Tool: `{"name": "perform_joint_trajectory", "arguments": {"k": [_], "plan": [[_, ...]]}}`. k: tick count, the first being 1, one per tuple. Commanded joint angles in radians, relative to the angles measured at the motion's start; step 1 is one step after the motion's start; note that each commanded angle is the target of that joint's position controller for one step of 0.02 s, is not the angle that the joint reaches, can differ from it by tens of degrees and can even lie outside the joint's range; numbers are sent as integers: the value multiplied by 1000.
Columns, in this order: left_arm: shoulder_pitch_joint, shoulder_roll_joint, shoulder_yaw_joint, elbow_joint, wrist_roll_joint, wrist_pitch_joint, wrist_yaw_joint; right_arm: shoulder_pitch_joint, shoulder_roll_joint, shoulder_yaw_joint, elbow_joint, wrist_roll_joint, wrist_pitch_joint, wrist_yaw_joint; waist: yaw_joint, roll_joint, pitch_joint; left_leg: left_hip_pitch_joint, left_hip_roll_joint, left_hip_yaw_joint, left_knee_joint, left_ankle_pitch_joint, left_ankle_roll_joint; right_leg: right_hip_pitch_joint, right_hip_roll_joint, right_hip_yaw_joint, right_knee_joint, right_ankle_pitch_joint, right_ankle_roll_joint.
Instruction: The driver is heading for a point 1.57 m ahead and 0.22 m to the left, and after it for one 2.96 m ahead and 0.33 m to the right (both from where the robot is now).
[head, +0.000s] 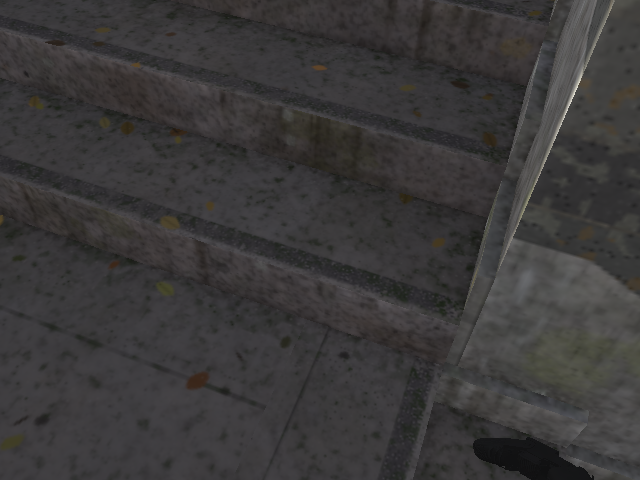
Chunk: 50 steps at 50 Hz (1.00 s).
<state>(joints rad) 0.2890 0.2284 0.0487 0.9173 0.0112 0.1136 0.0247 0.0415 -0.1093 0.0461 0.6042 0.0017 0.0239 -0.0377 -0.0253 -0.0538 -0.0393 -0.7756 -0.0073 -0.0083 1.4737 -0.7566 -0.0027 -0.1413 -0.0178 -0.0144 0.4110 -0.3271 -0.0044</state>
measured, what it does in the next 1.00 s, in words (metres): steps on the spot, turning left: right foot 0.15 m lower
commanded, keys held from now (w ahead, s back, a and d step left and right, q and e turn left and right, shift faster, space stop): q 0.46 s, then no key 0.40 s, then w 0.14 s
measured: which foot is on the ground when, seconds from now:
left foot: down 0.00-0.68, up 0.70-1.00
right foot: down 0.00-0.32, up 0.34-0.64, down 0.66-1.00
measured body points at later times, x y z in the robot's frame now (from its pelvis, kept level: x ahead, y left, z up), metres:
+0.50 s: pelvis -0.01 -0.01 +0.02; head +0.00 +0.02 +0.47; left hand +0.08 +0.28 -0.09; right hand +0.21 -0.19 -0.06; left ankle +0.01 +0.12 -0.59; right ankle -0.07 -0.19 -0.57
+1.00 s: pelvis +0.02 -0.07 +0.00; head +0.03 -0.07 +0.45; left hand -0.03 +0.16 -0.13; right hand +0.23 -0.20 -0.11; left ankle +0.03 +0.08 -0.50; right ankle -0.05 -0.22 -0.74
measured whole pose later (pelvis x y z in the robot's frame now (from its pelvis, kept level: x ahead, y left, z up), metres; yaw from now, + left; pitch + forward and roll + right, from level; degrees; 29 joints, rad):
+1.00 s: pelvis +0.02 -0.07 +0.00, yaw +19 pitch +6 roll +1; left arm 0.43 0.21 -0.04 0.77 0.10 -0.08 -0.06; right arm 0.22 -0.20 0.09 0.67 -0.03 -0.05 0.04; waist 0.04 -0.01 -0.11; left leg -1.15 0.01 -0.02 1.83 -0.56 -0.02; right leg -0.14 -0.05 -0.05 0.40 -0.38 -0.05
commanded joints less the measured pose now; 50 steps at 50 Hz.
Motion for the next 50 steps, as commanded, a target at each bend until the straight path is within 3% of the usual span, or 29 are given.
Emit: {"name": "perform_joint_trajectory", "arguments": {"k": [1, 5, 8, 10, 14, 16, 18, 19, 20, 21, 22, 23, 24, 26, 28, 31, 32, 33, 34, 35, 36, 37, 38, 40, 42, 43, 45, 47, 50], "plan": [[77, 108, 37, -39, 8, -20, 15, -83, -41, -4, -106, 4, -17, 0, 26, 113, -149, 53, 47, -182, -215, 461, 118, 65, -83, -15, 64, 488, -91], [86, 93, 33, -54, 13, -17, 30, -99, -37, -1, -121, 12, -15, 15, 47, 27, -85, -72, 2, -161, -125, 308, 110, 92, -139, 8, 72, 552, -130], [114, 136, 42, -57, 22, -25, 36, -101, -52, -7, -137, 25, -7, 17, 54, 52, -87, -103, -12, -168, -106, 330, 110, 120, -151, -7, 85, 574, -123], [111, 130, 40, -66, 5, -25, 41, -95, -41, -7, -142, 28, 0, 21, 49, 54, -75, -104, -28, -183, -116, 324, 121, 111, -156, -14, 87, 539, -112], [96, 112, 31, -87, 15, -33, 31, -78, -67, -25, -154, 23, 2, 10, 28, 47, -61, -80, -61, -234, -189, 260, 160, 59, -114, -59, 142, 533, -93], [12, 122, 29, -141, 14, -40, 24, -22, -109, -41, -148, 10, -4, 6, -14, 159, -88, 68, -26, -446, -416, 183, 247, -64, -24, -92, 262, 408, -67], [-214, 138, 33, -242, -13, -55, 18, 164, -287, -104, -111, -38, -32, 9, -148, 414, -110, 364, 134, -1009, -921, 306, 442, -437, 152, 82, 766, -360, -24], [-211, 115, 31, -260, -35, -73, 5, 100, -304, -103, -106, -48, -62, 17, -95, 374, -55, 306, 139, -1061, -957, 378, 448, -513, 139, 206, 963, -349, -15], [-147, 78, 20, -250, -37, -70, -1, 10, -253, -95, -110, -26, -73, 6, -24, 367, -43, 195, 112, -970, -921, 424, 396, -470, 119, 210, 1035, -270, -4], [-107, 204, 29, -230, 62, -131, -28, 155, -174, -62, -124, 9, -106, 66, -80, 359, -48, -41, 96, -823, -564, 28, 377, -536, 35, 355, 1164, -32, -31], [-58, 170, 13, -222, 94, -163, -25, 150, -140, -51, -77, 15, -101, 80, -12, 205, -5, -164, 41, -681, -474, 44, 358, -455, 33, 283, 1116, -45, -66], [-9, 90, -13, -263, 81, -174, -30, 73, -171, -58, -49, -1, -99, 72, 79, 138, -16, -212, -12, -543, -463, 132, 315, -374, 59, 185, 1106, -5, -61], [-13, 65, -15, -278, 88, -172, -45, 30, -199, -62, -62, 4, -107, 53, 90, 109, -67, -136, -25, -501, -489, 152, 306, -372, 60, 126, 1064, 43, -45], [-17, 79, -20, -322, 73, -140, -65, -25, -236, -61, -107, 11, -145, 21, 92, 119, -98, -88, -34, -487, -522, 190, 292, -335, 52, 73, 933, 66, 1], [-19, 87, -23, -336, 73, -122, -90, -27, -245, -50, -120, 27, -170, 22, 86, 142, -98, -44, -15, -497, -488, 346, 255, -287, 18, 70, 693, -43, 33], [11, 78, -30, -296, 40, -120, -154, -6, -272, -35, -109, 43, -140, 29, 76, 126, -82, -109, -29, -455, -403, 379, 167, -23, 6, -12, 128, 183, 14], [28, 69, -34, -270, 27, -127, -180, 44, -286, -29, -82, 49, -106, 44, 73, 112, -48, -149, -48, -391, -342, 383, 136, 87, 9, -69, -50, 340, -11], [13, 71, -35, -261, 35, -141, -192, 169, -287, -23, -29, 20, -70, 70, 26, 126, -56, -238, -71, -364, -206, 477, 117, 162, -34, -50, 8, 507, -97], [53, 158, -28, -273, 44, -170, -204, 296, -214, -9, -42, 47, -50, 105, -34, -104, -165, -400, -172, -188, 84, 252, -16, 246, -185, 122, 229, 1119, -269], [8, 196, -27, -302, 70, -180, -209, 373, -204, -12, -17, 32, -46, 109, -64, -173, -187, -518, -186, -133, 265, -79, -103, 277, -328, 303, 220, 1361, -379], [52, 256, 8, -310, 92, -183, -190, 309, -256, -35, -25, 15, -49, 95, -5, -90, -171, -592, -175, -95, 444, -90, -125, 279, -364, 355, 174, 1261, -395], [55, 286, 23, -303, 104, -189, -162, 240, -237, -39, -39, 4, -62, 82, 12, -97, -111, -651, -127, -85, 587, -20, -136, 237, -388, 420, 119, 986, -376], [29, 259, 16, -317, 108, -199, -139, 177, -217, -31, -53, -17, -81, 65, 12, -58, -56, -677, -83, -93, 673, 53, -134, 190, -398, 445, 75, 826, -361], [-95, 104, -52, -356, 62, -203, -115, 88, -182, -9, -65, -31, -117, 71, -26, -6, 21, -573, -17, -151, 677, 92, -103, -1, -359, 400, -29, 421, -293], [-51, 75, -83, -332, 34, -191, -101, 19, -176, 6, -74, -14, -125, 75, 19, -25, 26, -582, -17, -141, 608, 69, -106, 10, -300, 356, -99, 9, -252], [-9, 92, -84, -315, 31, -187, -98, 18, -180, 8, -68, -10, -124, 77, 33, -33, 44, -597, -16, -129, 571, 81, -104, 28, -279, 344, -121, -74, -240], [135, 192, -46, -251, 77, -189, -80, -23, -191, 12, -72, -14, -120, 70, 102, -45, 81, -717, -11, -85, 479, 116, -81, 130, -288, 349, -195, -236, -264], [250, 176, -37, -160, 112, -191, -72, -43, -149, 28, -72, -25, -111, 68, 123, -50, 92, -830, 31, -74, 401, 181, -25, 242, -341, 390, -244, -256, -293], [132, 147, -27, -180, 91, -214, -87, -10, -134, 35, -59, -42, -78, 98, 76, -46, 58, -542, 65, 21, 229, 220, 36, 64, -296, 213, -288, -61, -271]]}}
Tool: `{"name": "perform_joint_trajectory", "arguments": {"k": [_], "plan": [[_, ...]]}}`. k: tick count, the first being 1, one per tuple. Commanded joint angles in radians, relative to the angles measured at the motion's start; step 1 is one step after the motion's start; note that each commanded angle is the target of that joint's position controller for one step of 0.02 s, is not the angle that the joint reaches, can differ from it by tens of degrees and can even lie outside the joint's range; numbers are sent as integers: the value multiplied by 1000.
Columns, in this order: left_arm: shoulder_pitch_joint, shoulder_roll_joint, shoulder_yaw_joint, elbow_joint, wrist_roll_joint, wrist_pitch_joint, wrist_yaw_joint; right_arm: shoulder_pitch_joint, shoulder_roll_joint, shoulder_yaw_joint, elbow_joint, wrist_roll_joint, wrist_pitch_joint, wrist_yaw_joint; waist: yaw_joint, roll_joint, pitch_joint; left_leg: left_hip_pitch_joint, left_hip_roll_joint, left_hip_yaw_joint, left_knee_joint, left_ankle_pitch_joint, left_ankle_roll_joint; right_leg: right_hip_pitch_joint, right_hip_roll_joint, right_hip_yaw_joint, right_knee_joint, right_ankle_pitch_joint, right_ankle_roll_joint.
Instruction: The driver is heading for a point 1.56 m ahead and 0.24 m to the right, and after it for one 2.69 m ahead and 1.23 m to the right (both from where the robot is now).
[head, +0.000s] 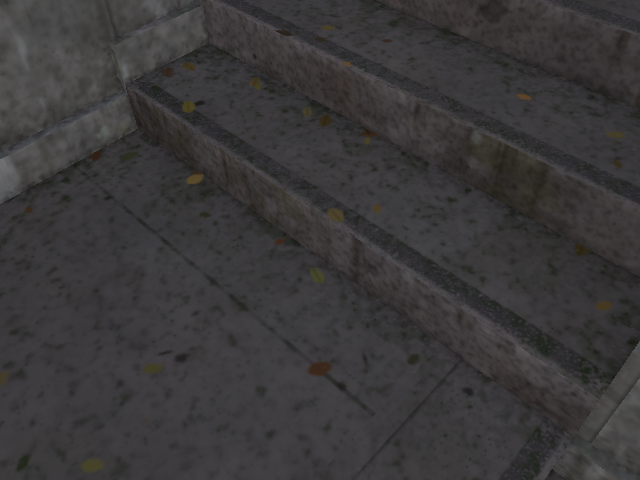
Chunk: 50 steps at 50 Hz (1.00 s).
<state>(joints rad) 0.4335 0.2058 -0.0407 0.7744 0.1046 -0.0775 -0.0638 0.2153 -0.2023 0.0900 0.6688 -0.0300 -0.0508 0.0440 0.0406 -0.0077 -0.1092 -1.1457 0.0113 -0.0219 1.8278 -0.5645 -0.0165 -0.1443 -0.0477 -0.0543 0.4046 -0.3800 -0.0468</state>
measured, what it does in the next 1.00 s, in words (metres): climbs: left foot 0.15 m higher, then right foot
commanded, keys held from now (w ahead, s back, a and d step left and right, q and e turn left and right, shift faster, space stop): w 0.98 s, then w+e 0.02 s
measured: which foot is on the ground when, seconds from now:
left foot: up 0.00-0.10, down 0.12-0.64, up 0.66-1.00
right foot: down 0.00-0.14, up 0.16-0.60, down 0.62-1.00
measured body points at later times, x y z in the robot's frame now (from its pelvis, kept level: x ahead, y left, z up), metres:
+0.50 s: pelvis +0.22 +0.05 +0.15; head +0.24 +0.06 +0.60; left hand +0.43 +0.26 +0.07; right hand +0.21 -0.20 +0.02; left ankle +0.12 +0.14 -0.59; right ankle +0.41 -0.06 -0.52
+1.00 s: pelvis +0.50 +0.03 +0.16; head +0.52 +0.02 +0.61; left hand +0.46 +0.27 +0.03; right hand +0.69 -0.18 +0.05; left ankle +0.64 +0.18 -0.51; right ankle +0.43 -0.04 -0.59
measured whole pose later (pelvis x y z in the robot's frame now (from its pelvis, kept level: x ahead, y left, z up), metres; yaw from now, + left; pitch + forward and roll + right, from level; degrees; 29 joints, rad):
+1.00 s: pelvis +0.50 +0.03 +0.16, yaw +1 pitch +1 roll -1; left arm 0.50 0.16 0.04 0.91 0.01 -0.11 0.00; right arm 0.12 -0.20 -0.04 0.73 -0.04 -0.04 0.04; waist 0.06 0.06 -0.01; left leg -0.72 0.11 0.02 0.93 -0.04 0.03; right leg 0.01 0.08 -0.08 0.18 -0.22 -0.08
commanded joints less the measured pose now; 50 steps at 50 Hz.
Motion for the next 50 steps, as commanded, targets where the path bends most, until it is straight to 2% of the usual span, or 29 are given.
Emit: {"name": "perform_joint_trajectory", "arguments": {"k": [1, 3, 4, 5, 6, 7, 8, 9, 11, 12, 14, 17, 18, 19, 22, 24, 27, 29, 30, 31, 32, 33, 34, 37, 39, 40, 46, 48, 50], "plan": [[-47, 164, 58, -37, -8, -29, -6, -232, -49, -9, -141, -11, 9, 33, -9, -111, 137, 5, 48, 78, -222, -69, 73, -64, -270, 209, -350, 28, -225], [-51, 192, 72, -23, -16, -32, -11, -282, -51, -8, -177, 3, 19, 54, -27, -166, 144, 210, -19, 137, -309, -198, 95, -118, -284, 159, -416, 253, -232], [14, 213, 102, 42, -142, -10, 42, -154, -7, -34, -99, 20, 30, -6, -39, -145, 122, 328, -25, 279, -471, -237, 131, 34, -135, -61, -204, 942, -140], [98, 248, 107, 74, -145, -7, 59, -57, 16, -27, -73, 28, 26, -29, -56, -213, -4, 528, -111, 302, -544, -156, 140, 41, -127, -68, -47, 1417, -125], [79, 247, 108, 89, -132, -13, 55, 98, -14, -48, -29, 35, 20, -44, -146, -273, -92, 749, -130, 182, -615, -92, 159, -7, -147, -63, 164, 1641, -92], [-31, 196, 105, 36, -142, -23, 57, 298, -145, -96, 18, 6, 10, -54, -261, -107, -120, 905, 16, -201, -871, -213, 219, -210, -83, -56, 517, 1377, -39], [-213, 120, 101, -65, -114, -27, 40, 392, -315, -144, 72, 2, 13, -69, -301, 326, -118, 999, 196, -745, -1355, -151, 288, -505, 123, 60, 884, 143, 13], [-210, 47, 84, -92, -73, -29, 34, 341, -322, -159, 90, 20, 0, -74, -223, 242, -85, 1020, 287, -931, -1442, -33, 315, -671, 153, 307, 1159, 21, -21], [-234, 37, 74, -127, -81, -23, 29, 173, -184, -142, 93, 5, -5, -54, -98, 69, 131, 785, 270, -705, -1377, -162, 261, -758, 68, 206, 1178, 78, -57], [-205, 17, 70, -131, -70, -10, 39, 138, -93, -120, 111, -7, -11, -46, -44, 47, 174, 681, 245, -594, -1355, -97, 232, -732, 57, 188, 1169, 54, -54], [-123, 2, 71, -128, -62, 29, 46, 110, -20, -106, 134, -24, -38, -42, 16, 99, 163, 634, 217, -417, -1389, 103, 217, -691, 72, 140, 1209, 68, -39], [-245, 16, 70, -214, -74, 50, 52, 96, -60, -126, 166, 3, -40, -42, 38, 86, 212, 672, 173, -271, -1535, 129, 206, -773, 33, 163, 1057, 118, -22], [-246, 67, 81, -220, -79, 56, 44, 74, -90, -134, 144, 13, -40, -47, 32, 78, 208, 691, 145, -184, -1627, 183, 220, -712, 24, 75, 863, 177, -5], [-234, 86, 90, -190, -84, 60, 32, 70, -53, -125, 123, 28, -42, -56, 20, 57, 179, 688, 104, -95, -1638, 345, 216, -576, 15, 28, 722, 241, 9], [-274, 39, 88, -172, -97, 56, 13, 123, -89, -133, 130, 27, -74, -70, 0, 68, 138, 862, 112, -37, -1700, 528, 204, -444, 13, 15, 461, 362, 32], [-317, 10, 84, -173, -82, 51, 17, 159, -143, -150, 132, 32, -74, -77, -31, 46, 145, 1022, 129, -30, -1713, 572, 210, -457, 27, -15, 324, 363, 16], [-405, 38, 96, -181, -74, 43, 16, 221, -144, -146, 151, 13, -73, -72, -83, 77, 144, 1176, 160, -14, -1664, 698, 203, -402, 48, -59, 187, 318, -29], [-359, 48, 108, -173, -73, 43, 29, 238, -178, -154, 173, 12, -69, -72, -58, 114, 132, 1216, 185, -4, -1525, 1032, 199, -299, 88, -87, 131, 223, -56], [-269, 69, 123, -149, -74, 34, 41, 216, -228, -171, 173, 14, -55, -71, -12, 103, 121, 1232, 186, 11, -1369, 1190, 183, -239, 113, -99, 63, 197, -63], [-122, 97, 140, -99, -72, 23, 50, 208, -211, -163, 163, 21, -50, -68, 41, 75, 36, 1150, 147, 46, -1180, 1154, 160, -36, 114, -94, 39, 218, -73], [23, 149, 159, -82, -51, 6, 74, 244, -149, -147, 151, 21, -53, -71, 91, 2, -42, 963, 128, 24, -959, 900, 146, 172, -59, 94, 42, 104, -81], [71, 263, 188, -78, -24, 3, 76, 347, -34, -122, 110, 62, -51, -62, 46, -284, -139, 607, -55, 68, -556, 340, 96, 390, -333, 599, -55, -119, -223], [9, 195, 173, -73, -57, 3, 60, 288, -121, -146, 110, 31, -64, -63, 38, -168, -101, 533, -58, -60, -448, 163, 112, 293, -342, 793, -191, -84, -216], [-99, 92, 133, -51, -73, -20, 37, 42, -118, -150, 36, 7, -61, -40, -5, 43, 54, 478, 55, -47, -535, 321, 114, 116, -209, 398, -209, 77, -186], [-105, 43, 113, -9, -78, -28, 41, 81, -89, -140, 55, -27, -36, -22, -38, -2, 77, 503, 84, -38, -559, 359, 86, 55, -169, 300, -237, 248, -169], [-81, 67, 114, -4, -84, -37, 51, 118, -83, -145, 63, -42, -23, -14, -50, -14, 91, 527, 85, -39, -565, 380, 73, 7, -165, 273, -252, 322, -170], [28, 80, 105, 67, -94, -56, 60, -28, -75, -150, 23, -20, 2, 0, -38, -46, 149, 384, 108, 23, -749, 484, 48, 75, -128, 136, -272, 546, -152], [64, 100, 109, 87, -101, -55, 59, -154, -52, -137, -7, -18, -7, -11, -3, -39, 168, 396, 96, 68, -890, 527, 37, 78, -108, 98, -280, 561, -130], [130, 58, 97, 129, -101, -34, 71, -265, -6, -116, -48, 8, -3, -2, 38, -81, 207, 375, 79, 87, -1040, 581, 35, 132, -107, 94, -274, 617, -113]]}}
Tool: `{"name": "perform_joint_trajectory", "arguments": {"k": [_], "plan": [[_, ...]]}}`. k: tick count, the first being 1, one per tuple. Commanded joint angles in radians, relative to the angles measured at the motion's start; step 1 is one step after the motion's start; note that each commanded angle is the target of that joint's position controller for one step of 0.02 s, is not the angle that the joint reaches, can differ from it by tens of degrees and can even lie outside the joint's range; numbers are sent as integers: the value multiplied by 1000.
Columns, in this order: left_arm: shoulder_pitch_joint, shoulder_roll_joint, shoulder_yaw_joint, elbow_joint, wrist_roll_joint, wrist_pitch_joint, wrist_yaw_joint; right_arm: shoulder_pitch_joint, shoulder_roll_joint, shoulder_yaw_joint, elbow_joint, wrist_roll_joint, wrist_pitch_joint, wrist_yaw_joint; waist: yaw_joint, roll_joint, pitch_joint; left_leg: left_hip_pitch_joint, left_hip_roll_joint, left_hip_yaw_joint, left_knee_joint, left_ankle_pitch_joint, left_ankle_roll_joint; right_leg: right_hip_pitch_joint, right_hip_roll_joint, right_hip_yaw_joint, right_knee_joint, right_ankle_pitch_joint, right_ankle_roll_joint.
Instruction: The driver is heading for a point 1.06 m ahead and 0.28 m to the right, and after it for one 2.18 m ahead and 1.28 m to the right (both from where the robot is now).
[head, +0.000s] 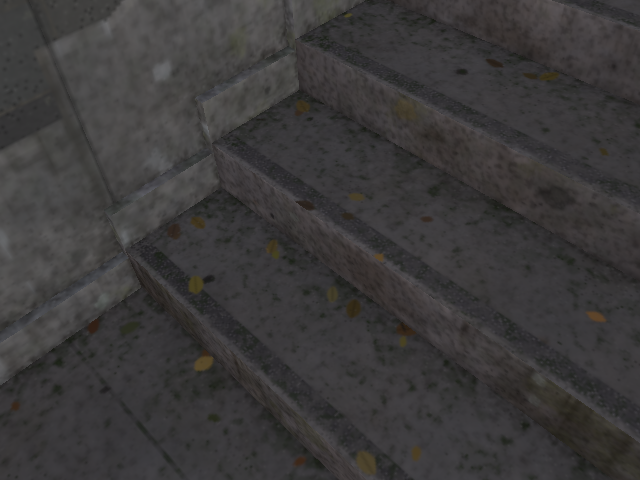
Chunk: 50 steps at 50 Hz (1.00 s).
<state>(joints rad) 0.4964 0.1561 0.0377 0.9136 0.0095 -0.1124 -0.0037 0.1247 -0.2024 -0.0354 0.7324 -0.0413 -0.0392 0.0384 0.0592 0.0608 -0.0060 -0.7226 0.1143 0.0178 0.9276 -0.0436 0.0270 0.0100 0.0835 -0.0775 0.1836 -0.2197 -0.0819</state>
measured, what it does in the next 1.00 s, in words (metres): climbs, turning right: left foot, then right foot 0.15 m higher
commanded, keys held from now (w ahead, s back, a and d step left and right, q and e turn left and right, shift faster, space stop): w+e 0.94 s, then w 0.06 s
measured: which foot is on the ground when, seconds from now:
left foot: up 0.00-0.16, down 0.18-0.78, up 0.80-1.00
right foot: down 0.00-0.20, up 0.22-0.74, down 0.76-1.00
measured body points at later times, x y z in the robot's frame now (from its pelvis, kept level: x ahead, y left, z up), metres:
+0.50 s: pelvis +0.25 +0.04 +0.00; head +0.26 +0.05 +0.44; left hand +0.44 +0.25 -0.12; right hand +0.19 -0.20 -0.14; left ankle +0.26 +0.14 -0.75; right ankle +0.22 -0.06 -0.49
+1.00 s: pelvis +0.48 -0.11 +0.10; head +0.48 -0.12 +0.55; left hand +0.56 +0.11 -0.04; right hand +0.54 -0.39 +0.01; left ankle +0.60 +0.04 -0.36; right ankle +0.46 -0.14 -0.60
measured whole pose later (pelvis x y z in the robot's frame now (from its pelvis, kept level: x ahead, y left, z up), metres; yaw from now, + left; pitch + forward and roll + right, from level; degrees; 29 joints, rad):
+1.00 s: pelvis +0.48 -0.11 +0.10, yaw -29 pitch +5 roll +0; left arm 0.42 0.19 0.02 1.03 0.08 -0.05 -0.08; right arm 0.09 -0.20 0.01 0.73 -0.04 -0.08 0.04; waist 0.00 0.02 -0.10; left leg -1.11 -0.02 -0.22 1.93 0.05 0.20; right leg -0.51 0.16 -0.02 0.83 -0.41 -0.14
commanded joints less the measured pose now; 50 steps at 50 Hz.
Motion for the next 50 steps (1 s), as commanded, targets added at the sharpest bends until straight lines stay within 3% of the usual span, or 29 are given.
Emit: {"name": "perform_joint_trajectory", "arguments": {"k": [1, 3, 6, 8, 9, 10, 11, 12, 14, 18, 21, 25, 27, 30, 33, 34, 36, 37, 38, 39, 40, 41, 42, 43, 44, 45, 47, 48, 50], "plan": [[13, -5, -40, -20, 84, -28, -47, -177, 40, 21, -81, -4, -8, 23, -15, -180, 13, 6, -16, -55, -190, 75, 19, -47, -264, 165, -55, 469, -181], [-42, 93, -15, -35, 59, -34, -80, -167, -42, -5, -70, -11, -4, 19, -44, -120, 25, 24, -53, -31, -267, 38, 38, 3, -289, 157, -35, 527, -204], [-6, 151, -3, 3, 25, -17, -74, -199, -69, -22, -61, 3, 3, -7, -48, -113, 11, 78, -82, -13, -373, 1, 41, 91, -315, 182, 41, 640, -170], [-53, 192, 10, 3, 33, 0, -72, -142, -95, -38, -37, 20, 2, -16, -105, -118, -48, 296, -123, 38, -437, 77, 70, 48, -282, 157, 163, 868, -118], [-72, 222, 33, -14, -21, 12, -6, 94, -88, -35, 29, 7, -52, -36, -139, -179, -70, 492, -139, 79, -449, 11, 51, -12, -174, 109, 382, 763, -26], [-55, 171, 19, -40, -21, 11, 19, 279, -170, -56, 70, -15, -82, -53, -192, -42, -195, 823, 63, -123, -379, 296, 82, -278, -122, 97, 671, 419, 5], [90, 42, -3, -44, -62, 16, 33, 335, -269, -78, 90, -24, -79, -54, -146, 272, -356, 1104, 333, -493, -429, 508, 244, -612, 27, 25, 1062, -287, 36], [58, 92, 12, -18, -20, 26, 40, 337, -220, -74, 86, 9, -67, -49, -149, 155, -366, 1011, 287, -536, -504, 365, 231, -645, -28, 107, 1192, -315, 18], [-122, 92, 21, -69, -5, 35, 21, 147, -95, -37, 54, -2, -68, -49, -97, 22, -154, 726, 223, -338, -599, 86, 181, -683, -108, 111, 1234, -158, 15], [-130, 62, 22, -91, 39, 84, -14, 137, -73, -29, 92, 13, -85, -55, -22, 23, -46, 462, 175, -156, -700, 57, 155, -640, -137, 91, 1283, -61, 42], [-235, 43, 21, -148, 36, 109, 8, 242, -105, -39, 139, 4, -99, -49, -55, 55, -37, 533, 236, -145, -731, -59, 208, -867, -115, 50, 1642, -120, 28], [-460, -18, -9, -281, 19, 119, 61, 388, -64, -21, 237, -6, -97, -43, -63, -32, 75, 675, 292, -155, -754, -429, 157, -1387, -109, 161, 2046, -254, -25], [-550, -47, -24, -336, 20, 117, 66, 427, -72, -14, 271, -19, -103, -39, -61, -50, 98, 716, 287, -104, -753, -416, 126, -1524, -89, 149, 2153, -277, -36], [-624, -47, -45, -416, 15, 125, 49, 391, -76, -1, 288, -6, -91, -39, -18, -79, 131, 557, 183, 54, -816, -424, 66, -1415, -102, 80, 1883, -235, -26], [-640, -35, -50, -453, 19, 150, 19, 337, -128, -2, 272, 27, -75, -90, -9, 9, 95, 514, 131, 196, -942, -52, 91, -1088, -163, -13, 1459, -193, -28], [-595, -30, -50, -421, -1, 149, 17, 295, -137, -1, 236, 37, -73, -89, -18, -8, 61, 495, 106, 276, -935, 207, 105, -904, -138, -91, 1300, -226, -52], [-422, -20, -41, -354, -9, 144, 28, 284, -224, -20, 208, 61, -78, -91, 48, 104, -94, 633, 165, 303, -687, 1243, 128, -639, -37, -176, 1173, -237, -91], [-301, 1, -29, -313, -11, 132, 29, 275, -262, -36, 189, 67, -67, -86, 85, 170, -199, 753, 194, 287, -497, 1485, 125, -550, 15, -162, 1083, -261, -105], [-187, 45, -9, -281, -15, 109, 27, 229, -277, -46, 146, 86, -56, -63, 131, 204, -286, 767, 194, 280, -253, 1495, 111, -384, 61, -96, 894, -242, -125], [-164, 130, 32, -266, -17, 100, 22, 241, -264, -50, 118, 66, -53, -53, 134, 188, -297, 594, 154, 220, 82, 976, 62, -252, 34, 202, 699, -326, -134], [-239, 331, 87, -258, 2, 110, 29, 187, -124, -33, -15, 43, -59, -13, 38, -260, -257, 85, -109, 129, 512, -168, -37, -111, -239, 898, 316, -269, -235], [-259, 321, 100, -275, 4, 121, 39, 189, -82, -26, -26, -5, -62, 15, 19, -169, -313, 11, -101, -120, 723, -155, -22, -129, -294, 1086, 159, -288, -195], [-294, 258, 78, -257, 17, 123, 40, 183, -40, -18, -44, -1, -53, 20, -28, -157, -226, -52, -93, -111, 843, -91, -8, -233, -274, 1001, 166, -412, -183], [-89, 124, 22, -110, 49, 71, -31, 191, -50, -16, 47, 10, -50, 43, 57, -133, 31, -303, -151, -360, 882, 114, 77, -357, -202, 734, 274, -437, -87], [-46, 106, 21, -30, 37, 44, -50, 175, -38, 1, 24, -28, -61, 37, -6, -177, 36, -363, -147, -287, 952, 88, 118, -379, -182, 660, 323, -271, -111], [-128, 62, -2, -8, 32, 40, -59, 128, -9, 19, -16, -34, -62, 24, -78, -115, -23, -418, -145, -286, 1045, 72, 154, -409, -172, 651, 328, -241, -122], [-157, 8, -36, 45, 54, 47, -76, 100, -2, 50, -5, -13, -52, 13, -121, -84, -59, -587, -144, -290, 1161, 54, 197, -388, -166, 599, 304, -230, -103], [-123, 21, -43, 89, 99, 48, -93, 53, -10, 54, -32, 2, -41, -5, -141, -30, -69, -609, -139, -259, 1109, 121, 206, -405, -150, 534, 288, -209, -59], [-235, 92, -28, 45, 82, 30, -100, -6, -52, 53, -35, 29, -39, -3, -169, -46, -78, -451, -93, -111, 992, 118, 187, -601, -100, 361, 235, -139, -5]]}}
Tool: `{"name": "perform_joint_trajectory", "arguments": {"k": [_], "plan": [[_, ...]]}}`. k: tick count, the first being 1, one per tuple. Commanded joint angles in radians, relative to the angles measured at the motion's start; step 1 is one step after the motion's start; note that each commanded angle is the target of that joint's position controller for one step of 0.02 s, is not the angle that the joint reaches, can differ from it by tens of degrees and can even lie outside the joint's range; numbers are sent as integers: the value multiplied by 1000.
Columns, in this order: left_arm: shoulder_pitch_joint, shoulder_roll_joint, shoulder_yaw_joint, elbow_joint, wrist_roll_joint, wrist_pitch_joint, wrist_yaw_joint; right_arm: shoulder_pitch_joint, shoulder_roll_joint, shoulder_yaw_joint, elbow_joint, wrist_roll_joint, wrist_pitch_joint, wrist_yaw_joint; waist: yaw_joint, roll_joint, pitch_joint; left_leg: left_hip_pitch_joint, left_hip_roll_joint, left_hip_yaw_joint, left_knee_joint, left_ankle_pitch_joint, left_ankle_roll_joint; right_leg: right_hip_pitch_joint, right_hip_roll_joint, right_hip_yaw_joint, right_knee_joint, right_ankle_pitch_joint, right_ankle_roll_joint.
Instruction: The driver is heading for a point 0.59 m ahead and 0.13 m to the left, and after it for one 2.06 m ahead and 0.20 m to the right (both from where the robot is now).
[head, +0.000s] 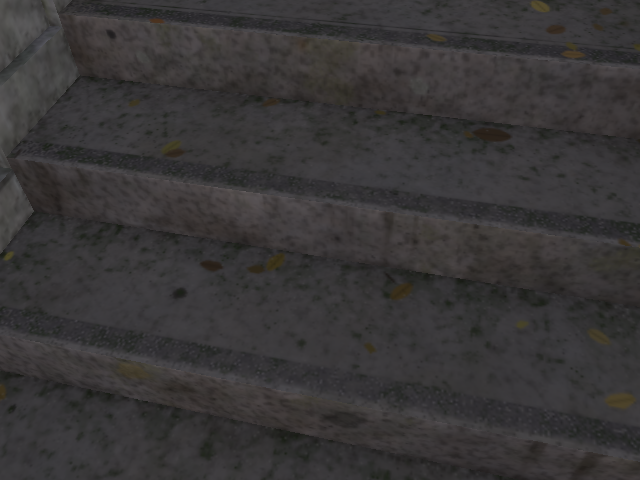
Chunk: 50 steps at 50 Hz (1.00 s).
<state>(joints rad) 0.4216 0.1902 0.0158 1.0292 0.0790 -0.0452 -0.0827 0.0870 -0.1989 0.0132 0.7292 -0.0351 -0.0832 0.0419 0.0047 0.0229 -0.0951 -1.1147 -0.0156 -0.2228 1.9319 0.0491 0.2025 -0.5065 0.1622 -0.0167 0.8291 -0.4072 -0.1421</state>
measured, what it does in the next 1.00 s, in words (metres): climbs: left foot 0.15 m higher, then right foot 0.15 m higher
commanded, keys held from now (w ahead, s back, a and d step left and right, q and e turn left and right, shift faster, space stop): w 0.08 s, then w+q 0.56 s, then w+e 0.36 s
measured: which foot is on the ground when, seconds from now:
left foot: up 0.00-0.28, down 0.30-0.76, up 0.78-1.00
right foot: down 0.00-0.34, up 0.36-0.72, down 0.74-1.00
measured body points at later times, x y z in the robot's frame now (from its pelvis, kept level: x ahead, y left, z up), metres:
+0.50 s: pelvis +0.33 +0.03 +0.16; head +0.33 +0.01 +0.61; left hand +0.46 +0.28 +0.04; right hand +0.31 -0.20 -0.01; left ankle +0.36 +0.09 -0.55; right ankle +0.33 -0.13 -0.29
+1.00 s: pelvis +0.62 +0.01 +0.31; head +0.61 -0.01 +0.76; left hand +0.52 +0.22 +0.16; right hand +0.83 -0.20 +0.21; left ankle +0.67 +0.18 -0.19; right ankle +0.61 -0.08 -0.40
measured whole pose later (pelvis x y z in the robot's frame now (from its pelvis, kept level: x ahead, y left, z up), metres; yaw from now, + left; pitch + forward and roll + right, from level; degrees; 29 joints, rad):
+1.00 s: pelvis +0.62 +0.01 +0.31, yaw +6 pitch +5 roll -2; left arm 0.49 0.16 0.00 1.13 0.07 -0.05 -0.05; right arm 0.09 -0.25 0.00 0.85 -0.06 -0.05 0.06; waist 0.05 0.06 -0.15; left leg -1.14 0.02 -0.15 1.80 -0.09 0.18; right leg -0.42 0.11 -0.01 0.74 -0.42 -0.09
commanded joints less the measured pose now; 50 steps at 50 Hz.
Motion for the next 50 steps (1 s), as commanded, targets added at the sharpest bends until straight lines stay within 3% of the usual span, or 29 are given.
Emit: {"name": "perform_joint_trajectory", "arguments": {"k": [1, 4, 6, 10, 12, 14, 15, 16, 17, 18, 19, 20, 21, 23, 25, 26, 28, 31, 33, 35, 37, 38, 39, 40, 41, 42, 44, 46, 50], "plan": [[-126, 54, -12, -71, 8, -54, -13, 17, -46, 4, -25, 19, 0, -3, -112, -62, 16, -20, 35, 184, 34, 9, -9, -118, -150, 268, -417, 101, 71], [236, 7, -40, 83, 41, -56, 9, -125, 10, 39, -38, -2, -2, 12, 20, -132, 87, -417, 11, 178, 251, -239, -2, 271, -224, 389, -404, 36, 17], [283, 35, -42, 101, 67, -51, 0, -262, -16, 46, -76, 9, 5, 19, 53, -70, 119, -526, 23, 212, 57, -203, 8, 405, -267, 409, -443, 94, 4], [151, 13, -64, 33, 0, -60, -27, -460, 7, 35, -152, -6, 70, 26, 30, -120, 128, -30, 53, 405, -392, -138, -39, 135, -350, 279, -725, 606, -52], [79, 129, -52, 12, -38, -90, -46, -391, -33, 24, -179, 4, 105, 65, -75, -189, 41, 400, -48, 489, -521, -204, -77, 35, -357, 149, -650, 1464, -74], [91, 280, -6, 41, -72, -95, -43, -199, -95, 6, -136, 17, 114, 62, -138, -225, 32, 396, -113, 472, -828, -317, -112, 413, -416, 112, -489, 1908, 1], [71, 302, 15, 39, -64, -86, -46, -37, -129, -15, -68, 30, 105, 41, -160, -198, -18, 508, -143, 468, -989, -312, -104, 502, -402, 74, -339, 2012, 51], [83, 222, 9, 40, 17, -80, -59, 325, -141, -34, 62, 42, 101, 16, -210, -101, -217, 971, -81, 222, -996, -122, -15, 284, -397, 112, -37, 1942, 99], [199, 106, -13, 5, 86, -64, -79, 581, -182, -44, 170, 43, 103, 19, -215, 198, -493, 1457, 119, -379, -1209, -97, 251, -108, -192, 222, 413, 1094, 128], [29, 160, 36, 2, 3, -35, -96, 671, -148, -42, 185, -45, 110, 13, -290, 248, -289, 1247, 201, -744, -1516, -310, 278, -314, 36, 301, 1001, 400, 125], [-23, 83, 29, -50, -37, -36, -82, 544, -170, -59, 239, -52, 68, 2, -190, 42, -22, 1053, 190, -664, -1540, -528, 170, -556, 23, 359, 1227, 481, 22], [-105, 38, 5, -93, -25, -39, -55, 354, -138, -62, 232, -21, 41, 10, -101, -40, 33, 938, 191, -541, -1499, -453, 180, -670, -25, 315, 1332, 442, -21], [-130, 36, -5, -120, 4, -29, -26, 230, -6, -23, 238, -11, 30, 20, -20, -112, -20, 863, 177, -427, -1507, -339, 168, -667, -68, 309, 1322, 409, -68], [-150, -16, -42, -176, 2, 0, 1, 176, 113, 25, 322, -45, 19, 47, 93, -116, 15, 668, 123, -173, -1541, -306, 64, -702, -164, 208, 1324, 425, -106], [-201, -51, -70, -201, -22, 14, 18, 218, 94, 25, 332, -39, -12, 33, 79, 35, 62, 609, 52, -39, -1571, -253, 49, -783, -186, 126, 1431, 198, -78], [-258, -36, -72, -230, -40, -2, 23, 228, 76, 25, 333, -62, -23, 24, 82, -20, 53, 551, 22, -6, -1574, -294, 19, -773, -186, 91, 1367, 211, -70], [-383, -5, -74, -291, -28, -10, 36, 335, 3, 31, 354, -101, -26, 34, 48, -60, 16, 477, -2, -37, -1590, -359, 6, -700, -221, 32, 1200, 345, -28], [-602, 22, -69, -368, -29, 20, 49, 458, -26, 27, 343, -45, -26, 63, -33, 72, 20, 488, 40, -106, -1683, -251, 53, -611, -248, -38, 978, 200, 59], [-531, 11, -66, -362, -10, 41, 41, 361, -58, 23, 274, 6, -43, 81, 32, 100, 9, 448, 93, -50, -1678, 232, 92, -304, -203, -118, 758, 112, 72], [-560, 54, -59, -390, -16, 56, 8, 404, -183, -14, 264, 38, -69, 75, 25, 136, -40, 709, 185, -59, -1635, 936, 123, -215, -123, -184, 528, 24, 107], [-460, 87, -43, -370, -28, 51, 9, 380, -247, -63, 269, 46, -57, 77, 56, 184, -46, 1061, 235, -18, -1542, 1232, 99, -218, -80, -174, 186, 41, 83], [-245, 164, -4, -286, -39, 41, 20, 404, -208, -71, 286, -3, -47, 91, 81, 116, -171, 1054, 179, 39, -1284, 1390, 60, 1, -95, -28, 165, 211, 7], [6, 109, 0, -222, -57, -5, 92, 468, -83, -69, 230, 70, -70, -16, 166, -149, -405, 765, 83, 113, -946, 951, -43, 456, -261, 384, 104, -173, -124], [83, 163, 21, -128, -85, 4, 127, 329, -49, -71, 199, 28, -64, -22, 197, -416, -266, 449, -94, 195, -563, -85, -94, 456, -358, 839, -328, -221, -234], [202, 181, 5, -119, 15, -8, 76, 269, 32, -44, 227, -15, -18, 77, 218, -330, -24, 73, -172, -153, -163, -93, -51, 371, -356, 1051, -437, -473, -224], [90, 178, 28, -96, 0, -19, 51, 178, 1, -52, 185, 12, -5, 86, 137, -176, 109, -106, -146, -117, 6, -63, -22, 295, -358, 895, -355, -340, -201], [-116, -12, -1, -75, -30, -19, 39, 160, 2, -33, 142, -32, 13, 57, 6, 70, 33, -123, -85, -73, 8, -100, 3, 240, -342, 647, -308, 69, -188], [-190, -113, -34, -27, -52, -28, 39, 147, 12, -9, 143, -55, 27, 24, -71, -10, 7, -149, 5, 20, -23, -176, 12, 170, -251, 416, -339, 109, -107], [-89, -41, -35, 4, 19, -48, 14, -35, 1, 24, 68, -22, 29, 18, -23, -57, 43, -71, 76, 198, -116, -117, -42, -21, -205, 309, -450, 198, -109]]}}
